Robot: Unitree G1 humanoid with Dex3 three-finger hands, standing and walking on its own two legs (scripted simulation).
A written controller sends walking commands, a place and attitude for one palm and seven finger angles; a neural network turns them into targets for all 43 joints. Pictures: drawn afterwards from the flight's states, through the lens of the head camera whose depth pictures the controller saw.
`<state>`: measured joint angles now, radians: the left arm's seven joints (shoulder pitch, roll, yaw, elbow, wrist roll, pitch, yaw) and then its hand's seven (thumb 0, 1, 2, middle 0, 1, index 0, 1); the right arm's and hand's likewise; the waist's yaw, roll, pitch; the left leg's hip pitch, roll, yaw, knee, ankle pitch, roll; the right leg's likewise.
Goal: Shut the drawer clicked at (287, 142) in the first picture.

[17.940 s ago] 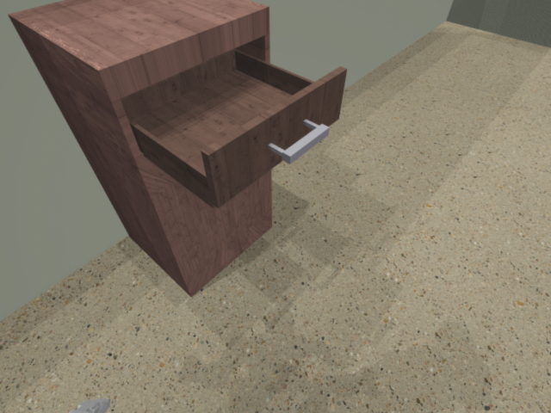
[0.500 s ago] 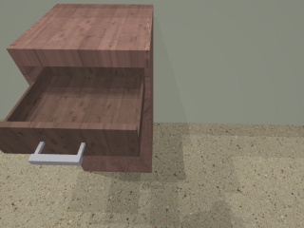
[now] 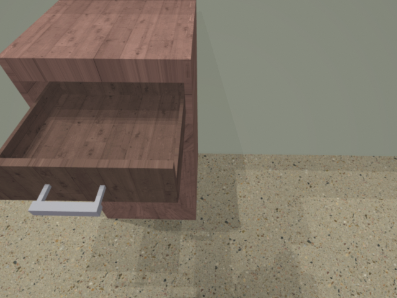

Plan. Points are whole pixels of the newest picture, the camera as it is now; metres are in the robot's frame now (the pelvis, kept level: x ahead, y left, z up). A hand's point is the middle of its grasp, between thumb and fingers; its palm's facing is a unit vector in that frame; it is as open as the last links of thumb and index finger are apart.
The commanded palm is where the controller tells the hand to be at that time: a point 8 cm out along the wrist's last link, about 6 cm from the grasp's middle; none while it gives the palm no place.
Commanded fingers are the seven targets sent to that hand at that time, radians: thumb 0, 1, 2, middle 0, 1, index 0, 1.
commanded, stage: look again from close up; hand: left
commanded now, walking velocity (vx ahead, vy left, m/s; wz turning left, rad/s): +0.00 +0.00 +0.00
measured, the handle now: (70, 199) +0.29 +0.29 +0.03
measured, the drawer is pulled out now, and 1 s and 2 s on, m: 0.28 0.28 0.28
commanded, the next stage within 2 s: raise the hand and make a fist in 0.40 s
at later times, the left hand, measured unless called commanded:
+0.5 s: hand out of the picture -0.03 +0.22 -0.18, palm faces +0.01 -0.98 -0.19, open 7.3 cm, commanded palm +0.06 +0.27 -0.07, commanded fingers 0.00 0.90 0.90 -0.22 -0.32 -0.22 -0.32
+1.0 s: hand out of the picture +0.07 +0.23 -0.02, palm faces +0.18 -0.98 -0.04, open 5.5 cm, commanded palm +0.06 +0.28 -0.01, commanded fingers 0.00 0.90 0.90 -0.72 -0.86 -0.72 -0.86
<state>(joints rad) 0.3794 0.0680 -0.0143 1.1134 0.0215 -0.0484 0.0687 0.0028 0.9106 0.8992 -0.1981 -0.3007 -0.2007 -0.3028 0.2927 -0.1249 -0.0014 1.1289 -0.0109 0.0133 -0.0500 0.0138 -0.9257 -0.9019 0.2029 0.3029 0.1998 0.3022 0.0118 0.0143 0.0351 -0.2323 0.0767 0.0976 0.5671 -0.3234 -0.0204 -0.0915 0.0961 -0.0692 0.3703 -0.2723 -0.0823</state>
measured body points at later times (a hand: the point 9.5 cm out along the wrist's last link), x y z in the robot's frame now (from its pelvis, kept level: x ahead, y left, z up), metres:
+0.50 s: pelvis -0.03 +0.05 +0.00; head -0.03 +0.05 +0.45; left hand -0.03 +0.27 -0.16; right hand -0.05 -0.15 -0.17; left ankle -0.02 +0.12 -0.74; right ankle -0.06 -0.04 -0.74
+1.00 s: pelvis -0.07 +0.04 -0.07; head -0.05 +0.06 +0.37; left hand +0.06 +0.28 -0.02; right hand +0.20 -0.16 -0.08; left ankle -0.02 +0.12 -0.74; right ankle -0.05 -0.04 -0.74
